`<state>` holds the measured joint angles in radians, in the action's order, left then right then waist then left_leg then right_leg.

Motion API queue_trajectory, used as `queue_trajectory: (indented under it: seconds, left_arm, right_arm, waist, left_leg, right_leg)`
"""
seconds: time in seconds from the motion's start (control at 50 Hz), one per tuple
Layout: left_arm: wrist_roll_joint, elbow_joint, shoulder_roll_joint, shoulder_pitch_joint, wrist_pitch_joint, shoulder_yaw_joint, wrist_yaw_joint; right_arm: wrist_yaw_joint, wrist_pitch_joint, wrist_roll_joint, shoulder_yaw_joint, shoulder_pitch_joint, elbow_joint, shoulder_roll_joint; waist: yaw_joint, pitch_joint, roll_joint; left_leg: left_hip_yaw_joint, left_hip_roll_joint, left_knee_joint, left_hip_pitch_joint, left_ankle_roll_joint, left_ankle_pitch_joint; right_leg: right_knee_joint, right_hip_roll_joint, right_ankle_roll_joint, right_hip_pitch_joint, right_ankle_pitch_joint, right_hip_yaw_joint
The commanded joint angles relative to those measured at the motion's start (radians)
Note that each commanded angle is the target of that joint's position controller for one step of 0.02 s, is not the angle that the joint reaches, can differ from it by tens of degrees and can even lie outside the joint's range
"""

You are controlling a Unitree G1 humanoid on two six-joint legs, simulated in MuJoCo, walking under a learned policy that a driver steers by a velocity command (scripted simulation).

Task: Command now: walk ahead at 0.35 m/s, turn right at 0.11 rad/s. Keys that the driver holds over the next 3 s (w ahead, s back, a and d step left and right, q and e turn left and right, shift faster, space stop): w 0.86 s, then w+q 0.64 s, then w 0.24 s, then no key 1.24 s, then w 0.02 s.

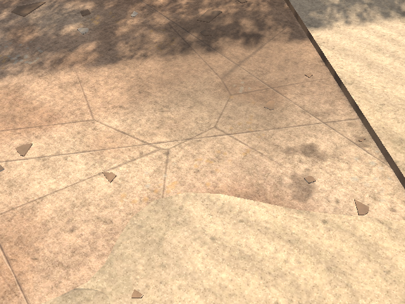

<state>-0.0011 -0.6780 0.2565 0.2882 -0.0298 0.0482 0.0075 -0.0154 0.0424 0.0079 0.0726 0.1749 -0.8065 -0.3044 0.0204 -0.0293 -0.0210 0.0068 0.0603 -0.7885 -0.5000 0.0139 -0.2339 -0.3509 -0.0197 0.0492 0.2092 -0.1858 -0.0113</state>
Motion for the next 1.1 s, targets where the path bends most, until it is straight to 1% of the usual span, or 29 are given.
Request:
queue_trajectory:
  seconds: [0.02, 0.08, 0.12, 0.16, 0.18, 0.2, 0.22, 0.24, 0.26, 0.28, 0.32, 0.4, 0.46, 0.54, 0.6, 0.64, 0.66, 0.68, 0.7, 0.72, 0.74, 0.76, 0.78, 0.8, 0.82, 0.88, 0.94, 1.02, 1.1]
  left_arm:
    - [-0.008, 0.047, 0.197, -0.009, -0.025, 0.061, -0.002]
    - [-0.018, 0.025, 0.204, 0.014, -0.023, 0.065, -0.011]
    - [-0.023, 0.016, 0.200, 0.005, -0.018, 0.062, -0.015]
    - [-0.019, 0.009, 0.163, 0.001, -0.013, 0.048, -0.016]
    - [-0.010, 0.012, 0.116, -0.012, -0.015, 0.032, -0.016]
    - [0.004, 0.044, 0.040, -0.036, -0.026, 0.010, -0.016]
    - [-0.012, 0.089, 0.084, -0.043, -0.044, 0.020, -0.008]
    - [-0.027, 0.077, 0.161, -0.047, -0.055, 0.040, -0.006]
    - [-0.030, 0.071, 0.170, -0.058, -0.058, 0.044, -0.010]
    - [-0.021, 0.058, 0.152, -0.059, -0.059, 0.042, -0.010]
    - [-0.007, 0.056, 0.128, -0.069, -0.054, 0.042, -0.012]
    - [-0.004, 0.070, 0.086, -0.118, -0.046, 0.031, -0.012]
    - [-0.008, 0.092, 0.049, -0.208, -0.052, 0.015, -0.021]
    - [-0.020, 0.123, 0.046, -0.322, -0.061, 0.009, -0.047]
    - [-0.023, 0.143, 0.065, -0.353, -0.068, 0.013, -0.064]
    - [-0.017, 0.129, 0.101, -0.287, -0.069, 0.028, -0.064]
    - [-0.014, 0.099, 0.131, -0.176, -0.068, 0.045, -0.057]
    - [-0.011, 0.053, 0.177, -0.011, -0.064, 0.067, -0.045]
    - [0.000, 0.021, 0.258, 0.168, -0.054, 0.084, -0.029]
    - [0.004, 0.008, 0.285, 0.158, -0.059, 0.080, -0.041]
    - [-0.007, 0.015, 0.185, 0.130, -0.057, 0.058, -0.039]
    - [-0.011, 0.016, 0.156, 0.061, -0.056, 0.046, -0.035]
    - [-0.006, 0.018, 0.147, 0.000, -0.056, 0.040, -0.036]
    - [0.002, 0.019, 0.126, -0.044, -0.058, 0.035, -0.040]
    - [0.011, 0.018, 0.113, -0.065, -0.063, 0.031, -0.041]
    - [0.000, -0.013, 0.120, -0.069, -0.084, 0.035, -0.040]
    - [0.010, -0.048, 0.142, -0.038, -0.087, 0.043, -0.026]
    - [0.009, -0.075, 0.163, -0.011, -0.083, 0.044, -0.016]
    - [-0.001, -0.118, 0.178, 0.049, -0.066, 0.050, -0.010]
  right_arm:
    - [-0.009, 0.029, 0.006, 0.002, -0.105, 0.082, -0.054]
    - [-0.017, 0.036, 0.012, -0.001, -0.115, 0.090, -0.065]
    - [-0.022, 0.045, 0.013, -0.003, -0.086, 0.081, -0.065]
    - [-0.019, 0.049, 0.009, 0.005, 0.024, 0.038, -0.075]
    - [-0.010, 0.051, 0.009, 0.015, 0.122, 0.013, -0.104]
    - [0.001, 0.053, -0.003, 0.032, 0.213, 0.002, -0.190]
    - [-0.009, 0.052, -0.008, 0.054, 0.279, -0.008, -0.264]
    - [-0.012, 0.058, -0.002, 0.030, 0.236, 0.008, -0.187]
    - [-0.012, 0.061, -0.002, 0.016, 0.195, 0.020, -0.139]
    - [-0.012, 0.061, -0.008, 0.009, 0.152, 0.032, -0.122]
    - [-0.010, 0.060, -0.013, -0.003, 0.111, 0.040, -0.094]
    - [0.004, 0.060, -0.007, 0.000, 0.139, 0.022, -0.107]
    - [0.014, 0.051, 0.001, 0.001, 0.178, 0.003, -0.119]
    - [0.017, 0.037, 0.010, 0.005, 0.244, -0.027, -0.134]
    - [0.021, 0.022, 0.016, 0.013, 0.256, -0.044, -0.149]
    - [0.026, 0.015, 0.016, 0.021, 0.239, -0.044, -0.172]
    - [0.028, 0.010, 0.016, 0.023, 0.222, -0.042, -0.177]
    - [0.031, 0.008, 0.008, 0.014, 0.216, -0.033, -0.159]
    - [0.032, 0.013, -0.026, -0.012, 0.233, -0.004, -0.089]
    - [0.019, 0.037, -0.004, -0.040, 0.372, -0.001, 0.011]
    - [0.010, 0.056, 0.021, -0.013, 0.268, -0.004, -0.112]
    - [0.005, 0.066, 0.037, -0.004, 0.161, 0.031, -0.142]
    - [0.010, 0.069, 0.026, -0.008, 0.115, 0.038, -0.123]
    - [0.013, 0.064, 0.010, -0.003, 0.102, 0.040, -0.114]
    - [0.011, 0.054, 0.008, -0.003, 0.132, 0.034, -0.101]
    - [0.017, 0.022, 0.007, -0.009, 0.148, 0.028, -0.057]
    - [0.017, 0.015, 0.005, -0.011, 0.055, 0.054, -0.051]
    - [0.000, 0.027, 0.011, -0.017, -0.060, 0.085, -0.033]
    - [-0.023, 0.029, 0.014, -0.024, -0.168, 0.140, -0.021]
  waist:
    - [0.027, 0.017, 0.143]
    - [0.035, 0.034, 0.140]
    - [0.008, 0.033, 0.126]
    - [-0.046, 0.006, 0.107]
    - [-0.087, -0.020, 0.069]
    - [-0.107, -0.048, -0.139]
    - [-0.125, -0.059, -0.308]
    - [-0.117, -0.008, -0.183]
    - [-0.097, 0.030, -0.144]
    - [-0.077, 0.041, -0.107]
    - [-0.049, 0.063, -0.091]
    - [-0.051, 0.053, -0.057]
    - [-0.082, 0.066, -0.061]
    - [-0.119, 0.110, -0.055]
    - [-0.102, 0.122, -0.063]
    - [-0.050, 0.068, -0.085]
    - [0.017, -0.006, -0.088]
    - [0.094, -0.118, -0.073]
    - [0.135, -0.286, 0.096]
    - [0.041, -0.414, 0.350]
    - [0.088, -0.314, 0.218]
    - [0.078, -0.155, 0.157]
    - [0.042, -0.077, 0.055]
    - [0.009, -0.025, 0.044]
    - [-0.025, -0.022, 0.076]
    - [-0.055, 0.010, 0.086]
    - [-0.030, 0.058, 0.070]
    - [0.019, 0.084, 0.062]
    - [0.065, 0.115, 0.049]
  left_leg:
    - [-0.004, 0.001, 0.128, -0.044, -0.006, 0.025]
    - [0.003, -0.005, 0.189, 0.006, -0.025, 0.007]
    - [0.021, -0.017, 0.252, 0.094, -0.048, 0.034]
    - [0.037, -0.041, 0.301, 0.272, -0.065, 0.034]
    - [-0.039, 0.017, 0.325, 0.405, -0.090, 0.002]
    - [-0.324, 0.209, 0.443, 0.563, -0.170, -0.105]
    - [-0.667, 0.341, 0.565, 0.648, -0.307, -0.347]
    - [-0.661, 0.331, 0.577, 0.623, -0.305, -0.451]
    - [-0.565, 0.286, 0.575, 0.587, -0.268, -0.417]
    - [-0.482, 0.245, 0.586, 0.542, -0.244, -0.326]
    - [-0.356, 0.194, 0.617, 0.452, -0.223, -0.119]
    - [-0.189, 0.146, 0.643, 0.436, -0.219, 0.215]
    - [-0.105, 0.119, 0.644, 0.426, -0.199, 0.301]
    - [-0.097, 0.154, 0.635, 0.472, -0.201, 0.272]
    - [-0.105, 0.198, 0.588, 0.554, -0.188, 0.356]
    - [-0.091, 0.198, 0.492, 0.592, -0.169, 0.616]
    - [-0.059, 0.171, 0.359, 0.580, -0.152, 0.788]
    - [-0.027, 0.125, 0.157, 0.472, -0.121, 0.782]
    - [0.013, 0.047, -0.191, 0.231, -0.087, 0.371]
    - [-0.089, -0.126, -0.475, -0.110, -0.046, -0.347]
    - [-0.158, -0.062, -0.552, -0.223, -0.055, -0.329]
    - [-0.117, -0.016, -0.534, -0.263, -0.063, -0.233]
    - [-0.093, 0.030, -0.484, -0.224, -0.058, -0.144]
    - [-0.087, 0.057, -0.428, -0.185, -0.050, -0.092]
    - [-0.095, 0.079, -0.403, -0.126, -0.044, -0.057]
    - [-0.082, 0.095, -0.326, -0.108, -0.016, -0.010]
    - [-0.091, 0.101, -0.195, -0.191, 0.004, 0.147]
    - [-0.064, 0.056, 0.040, -0.158, -0.011, 0.350]
    - [-0.040, 0.034, 0.160, -0.208, -0.036, 0.345]
  right_leg:
    - [0.183, 0.254, 0.174, -0.054, -0.175, -0.238]
    - [0.167, 0.270, 0.176, -0.030, -0.221, -0.254]
    - [0.129, 0.263, 0.160, 0.005, -0.236, -0.245]
    - [0.035, 0.215, 0.123, 0.079, -0.227, -0.210]
    - [-0.092, 0.168, 0.083, 0.165, -0.216, -0.158]
    - [-0.431, 0.045, 0.006, 0.362, -0.235, -0.016]
    - [-0.687, -0.021, -0.025, 0.605, -0.396, -0.008]
    - [-0.806, 0.044, -0.015, 0.685, -0.347, -0.077]
    - [-0.826, 0.075, -0.004, 0.708, -0.248, -0.076]
    - [-0.808, 0.100, -0.004, 0.690, -0.168, -0.065]
    - [-0.736, 0.135, -0.018, 0.620, -0.060, -0.063]
    - [-0.575, 0.128, -0.061, 0.578, 0.097, -0.023]
    - [-0.384, 0.107, -0.066, 0.509, 0.220, 0.003]
    - [-0.236, 0.081, -0.050, 0.474, 0.268, 0.020]
    - [-0.179, 0.068, -0.011, 0.460, 0.194, 0.015]
    - [-0.161, 0.029, 0.023, 0.333, 0.121, 0.043]
    - [-0.140, -0.003, 0.052, 0.171, 0.124, 0.072]
    - [-0.156, 0.020, 0.088, -0.093, 0.159, 0.052]
    - [-0.203, 0.246, 0.149, -0.420, 0.191, -0.210]
    - [-0.040, 0.429, 0.304, -0.662, -0.066, -0.711]
    - [0.028, 0.389, 0.258, -0.591, -0.186, -0.689]
    - [0.050, 0.353, 0.219, -0.442, -0.133, -0.527]
    - [0.076, 0.314, 0.201, -0.289, -0.016, -0.425]
    - [0.105, 0.276, 0.195, -0.180, 0.076, -0.347]
    - [0.137, 0.254, 0.194, -0.115, 0.113, -0.301]
    - [0.208, 0.240, 0.209, -0.028, 0.171, -0.198]
    - [0.242, 0.231, 0.193, -0.036, 0.206, -0.101]
    - [0.254, 0.207, 0.141, -0.068, 0.230, 0.030]
    - [0.228, 0.256, 0.128, -0.217, 0.254, 0.077]
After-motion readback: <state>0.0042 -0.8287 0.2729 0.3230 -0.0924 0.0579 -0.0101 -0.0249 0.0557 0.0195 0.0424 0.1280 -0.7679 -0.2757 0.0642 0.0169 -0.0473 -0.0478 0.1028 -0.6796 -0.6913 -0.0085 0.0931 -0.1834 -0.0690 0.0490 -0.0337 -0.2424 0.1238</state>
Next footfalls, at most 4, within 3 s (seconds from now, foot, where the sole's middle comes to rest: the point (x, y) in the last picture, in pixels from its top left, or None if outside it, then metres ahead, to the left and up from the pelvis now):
0.18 left None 0.14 0.15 -0.79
0.68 right None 0.47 -0.08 -0.79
1.24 left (178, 236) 0.77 0.17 -0.79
1.74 right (209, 167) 1.09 0.06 -0.79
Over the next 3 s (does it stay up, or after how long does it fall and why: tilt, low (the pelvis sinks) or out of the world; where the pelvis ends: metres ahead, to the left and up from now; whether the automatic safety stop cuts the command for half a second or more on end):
stays up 1.05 0.18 -0.01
